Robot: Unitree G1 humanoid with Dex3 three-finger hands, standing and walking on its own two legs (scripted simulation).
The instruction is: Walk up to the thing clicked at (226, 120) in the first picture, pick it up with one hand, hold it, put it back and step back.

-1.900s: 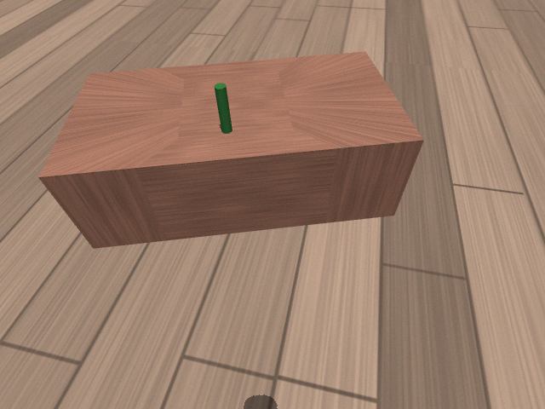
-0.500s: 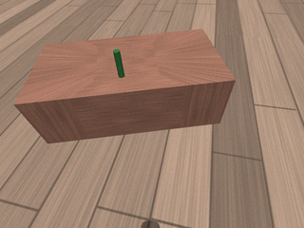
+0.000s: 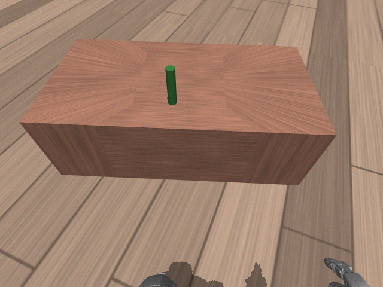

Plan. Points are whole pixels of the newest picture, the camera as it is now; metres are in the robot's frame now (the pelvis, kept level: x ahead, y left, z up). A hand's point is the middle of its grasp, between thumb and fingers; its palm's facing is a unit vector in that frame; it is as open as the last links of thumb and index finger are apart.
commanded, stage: walk up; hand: left
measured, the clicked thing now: (171, 86) +0.94 +0.15 -0.21
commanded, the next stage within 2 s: none
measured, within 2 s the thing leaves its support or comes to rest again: neither
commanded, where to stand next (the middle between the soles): +0.45 -0.06 m, yaw -1 degrees
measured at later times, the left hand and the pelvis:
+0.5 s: hand (111, 241) +0.23 +0.21 -0.10, palm faces -0.02 -0.90 -0.44, open 7.4 cm; pelvis +0.18 -0.07 +0.01, yaw -1 degrees
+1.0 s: hand (129, 180) +0.41 +0.21 -0.13, palm faces -0.08 -0.93 -0.37, open 7.4 cm; pelvis +0.33 -0.06 +0.01, yaw -1 degrees
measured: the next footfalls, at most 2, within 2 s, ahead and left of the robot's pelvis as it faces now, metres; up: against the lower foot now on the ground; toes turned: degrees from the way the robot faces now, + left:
right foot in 0.32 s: +0.25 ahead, -0.19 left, +0.00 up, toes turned -6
left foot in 0.72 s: +0.41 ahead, +0.07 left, +0.00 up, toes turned +1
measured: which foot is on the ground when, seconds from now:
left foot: down 0.00-0.34, up 0.36-0.70, down 0.72-1.00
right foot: up 0.00-0.30, down 0.32-0.74, up 0.76-1.00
